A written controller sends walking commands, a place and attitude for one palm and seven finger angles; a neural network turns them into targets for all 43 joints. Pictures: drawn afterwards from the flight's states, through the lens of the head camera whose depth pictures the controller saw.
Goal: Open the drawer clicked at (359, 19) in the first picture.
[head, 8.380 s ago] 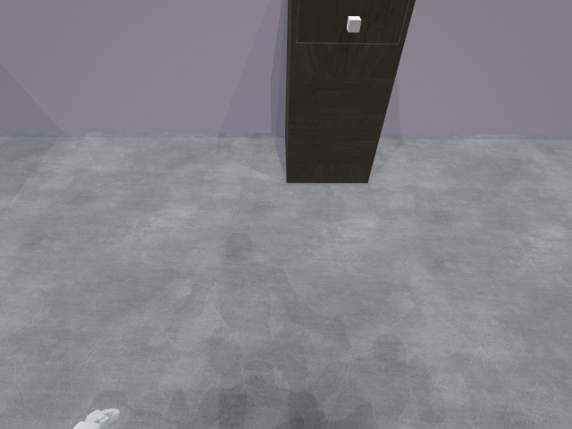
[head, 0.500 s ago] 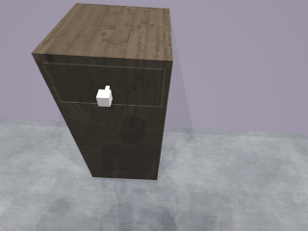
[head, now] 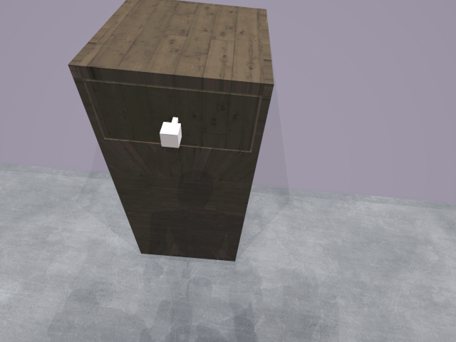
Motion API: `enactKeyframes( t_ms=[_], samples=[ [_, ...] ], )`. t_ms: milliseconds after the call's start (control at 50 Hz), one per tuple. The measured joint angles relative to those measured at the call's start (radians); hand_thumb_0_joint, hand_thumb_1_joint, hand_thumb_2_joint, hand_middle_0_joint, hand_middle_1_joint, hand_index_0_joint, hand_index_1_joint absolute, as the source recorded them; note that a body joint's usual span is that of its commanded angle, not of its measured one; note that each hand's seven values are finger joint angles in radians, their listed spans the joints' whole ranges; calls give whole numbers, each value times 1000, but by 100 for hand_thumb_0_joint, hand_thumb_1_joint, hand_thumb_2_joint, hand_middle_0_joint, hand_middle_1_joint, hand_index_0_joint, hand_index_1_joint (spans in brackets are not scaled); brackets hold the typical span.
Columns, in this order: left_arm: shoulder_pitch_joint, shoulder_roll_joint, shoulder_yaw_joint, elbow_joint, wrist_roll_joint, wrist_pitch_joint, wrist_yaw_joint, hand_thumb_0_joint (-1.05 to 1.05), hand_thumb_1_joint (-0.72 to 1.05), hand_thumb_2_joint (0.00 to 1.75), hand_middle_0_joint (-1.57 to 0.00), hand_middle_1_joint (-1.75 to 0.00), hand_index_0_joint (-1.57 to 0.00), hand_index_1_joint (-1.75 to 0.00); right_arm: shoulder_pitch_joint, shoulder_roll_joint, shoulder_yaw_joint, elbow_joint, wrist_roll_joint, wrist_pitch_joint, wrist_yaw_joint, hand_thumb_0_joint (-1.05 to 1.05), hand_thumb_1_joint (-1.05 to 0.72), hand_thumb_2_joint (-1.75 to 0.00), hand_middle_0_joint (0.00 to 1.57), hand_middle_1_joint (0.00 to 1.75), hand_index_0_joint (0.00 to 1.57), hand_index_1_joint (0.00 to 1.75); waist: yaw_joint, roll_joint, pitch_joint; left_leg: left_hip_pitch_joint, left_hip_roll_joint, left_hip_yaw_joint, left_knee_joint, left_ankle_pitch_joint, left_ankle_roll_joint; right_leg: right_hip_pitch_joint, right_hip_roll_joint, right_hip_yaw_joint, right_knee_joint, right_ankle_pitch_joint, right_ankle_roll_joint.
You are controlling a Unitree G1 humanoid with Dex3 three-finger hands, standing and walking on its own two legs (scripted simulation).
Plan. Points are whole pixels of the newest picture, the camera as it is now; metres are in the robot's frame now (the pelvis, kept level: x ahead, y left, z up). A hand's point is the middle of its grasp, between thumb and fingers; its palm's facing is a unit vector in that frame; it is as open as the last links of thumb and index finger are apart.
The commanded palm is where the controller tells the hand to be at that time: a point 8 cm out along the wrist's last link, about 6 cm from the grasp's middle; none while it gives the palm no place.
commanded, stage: come to a stop and stand still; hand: left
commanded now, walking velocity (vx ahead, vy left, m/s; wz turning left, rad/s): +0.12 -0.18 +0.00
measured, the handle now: (172, 129) +0.55 +0.17 +0.04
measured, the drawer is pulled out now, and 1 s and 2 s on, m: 0.00 0.00 0.00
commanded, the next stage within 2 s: look again from close up in 0.74 s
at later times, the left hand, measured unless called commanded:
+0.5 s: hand out of the picture +0.02 +0.13 -0.17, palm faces +0.03 -0.98 -0.21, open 7.3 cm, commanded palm none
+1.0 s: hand out of the picture -0.03 +0.12 -0.17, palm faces +0.01 -0.99 -0.17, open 7.4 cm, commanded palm none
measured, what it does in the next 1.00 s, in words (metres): steps on the spot: right foot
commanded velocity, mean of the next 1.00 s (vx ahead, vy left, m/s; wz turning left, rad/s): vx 0.00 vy -0.02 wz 0.00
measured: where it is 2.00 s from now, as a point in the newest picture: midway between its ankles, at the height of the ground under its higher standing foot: outside the picture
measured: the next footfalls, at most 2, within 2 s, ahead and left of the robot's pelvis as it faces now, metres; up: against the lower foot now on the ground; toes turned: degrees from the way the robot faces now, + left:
right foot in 0.26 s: +0.05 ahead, -0.12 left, +0.00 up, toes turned +0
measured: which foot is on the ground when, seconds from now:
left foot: down 0.00-1.00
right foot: up 0.00-0.24, down 0.26-1.00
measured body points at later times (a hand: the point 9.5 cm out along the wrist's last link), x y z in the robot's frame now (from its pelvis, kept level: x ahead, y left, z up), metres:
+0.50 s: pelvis +0.02 -0.05 +0.00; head +0.02 -0.06 +0.45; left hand +0.02 +0.18 -0.15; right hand -0.01 -0.26 -0.16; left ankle -0.02 +0.11 -0.74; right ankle -0.02 -0.12 -0.74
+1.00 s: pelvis -0.01 -0.03 +0.00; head +0.00 -0.04 +0.45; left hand -0.03 +0.17 -0.16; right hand +0.01 -0.26 -0.16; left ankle -0.02 +0.08 -0.73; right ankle -0.02 -0.12 -0.74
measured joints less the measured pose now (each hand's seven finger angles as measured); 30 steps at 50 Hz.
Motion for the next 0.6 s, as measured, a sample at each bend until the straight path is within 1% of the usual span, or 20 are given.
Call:
enactKeyframes(
  t_ms=[60, 120, 160, 200, 220, 240, 260, 300, 360, 440, 500, 600],
  samples=[
    [43, 4, -2, 25, 1, -13, -11, 1, 91, 90, -20, -30, -20, -29, 14, 14, 11, 14, -1, -5, -7, 1, -91, -90, 20, 30, 20, 30, 7, 6, -26, 33, -1, 1, -88, 46, 3, 25, 19, 1, 75, 10, 4],
    [75, 2, -7, 48, 0, -19, -16, 1, 91, 90, -20, -30, -19, -29, 18, 15, 11, 24, -1, -13, -13, 2, -92, -90, 20, 30, 20, 30, 5, 5, -31, 51, -5, 11, -140, 71, 2, 68, 19, -11, 64, -10, 13],
    [82, -3, -13, 63, -3, -18, -17, 1, 91, 90, -20, -30, -19, -29, 17, 14, 10, 28, -1, -21, -15, 2, -92, -90, 21, 30, 20, 30, -5, 8, -23, 54, -6, 15, -152, 76, -2, 103, 18, -21, 15, -42, 15],
    [79, -11, -19, 72, -8, -19, -16, 1, 91, 90, -20, -30, -19, -29, 15, 10, 9, 34, -1, -23, -17, 1, -92, -90, 21, 30, 20, 30, -15, 14, -11, 51, -4, 17, -146, 73, -8, 145, 19, -30, -68, -64, 13],
    [75, -16, -22, 74, -10, -22, -16, 1, 91, 90, -20, -30, -19, -29, 15, 7, 8, 40, 1, -23, -17, 1, -91, -90, 21, 30, 20, 30, -19, 18, -5, 46, -3, 17, -136, 68, -13, 170, 20, -34, -127, -46, 10],
    [71, -21, -25, 75, -12, -29, -15, 1, 91, 90, -20, -30, -19, -29, 16, 5, 8, 46, 4, -23, -17, 1, -91, -90, 21, 30, 20, 30, -20, 20, -1, 40, -2, 17, -120, 60, -19, 200, 20, -38, -203, 7, 8],
    [68, -24, -28, 74, -13, -39, -13, 1, 91, 90, -20, -30, -19, -29, 19, 2, 7, 54, 8, -22, -16, 1, -91, -90, 21, 30, 20, 30, -20, 20, 2, 32, -4, 20, -97, 47, -26, 230, 18, -40, -271, 59, -5],
    [56, -48, -35, 84, -14, -55, -5, 1, 91, 90, -20, -30, -19, -29, 18, -14, 5, 76, 17, -16, -15, 1, -91, -90, 21, 30, 20, 30, -21, 58, 9, 24, 24, 9, -58, 22, -40, 253, 45, -55, -296, 48, -46],
    [53, -64, -44, 90, -11, -69, 9, 1, 93, 90, -20, -30, -20, -30, 26, -23, 7, 96, 18, -4, -14, 1, -91, -90, 20, 30, 20, 30, -28, 84, -4, 28, 44, -7, -52, 17, -44, 270, 64, -76, -302, 32, -73],
    [53, -58, -47, 96, -17, -73, 18, 2, 94, 90, -20, -30, -20, -30, 20, -11, 16, 118, 16, 1, -17, 1, -91, -90, 20, 30, 20, 30, -22, 72, -11, 50, 57, -15, -69, 21, -73, 288, 76, -85, -310, 29, -86],
    [51, -55, -48, 100, -20, -70, 20, 2, 95, 90, -20, -30, -20, -30, 9, -1, 23, 124, 16, -4, -19, 1, -91, -90, 20, 30, 20, 30, -14, 62, -6, 62, 63, -18, -85, 29, -80, 298, 84, -88, -319, 32, -92],
    [60, -63, -52, 102, -21, -70, 20, 2, 94, 90, -20, -30, -20, -30, -12, 6, 27, 122, 17, -4, -21, 1, -90, -90, 20, 30, 20, 30, -6, 65, 3, 69, 74, -20, -95, 38, -88, 308, 95, -91, -337, 43, -101]
  ],
)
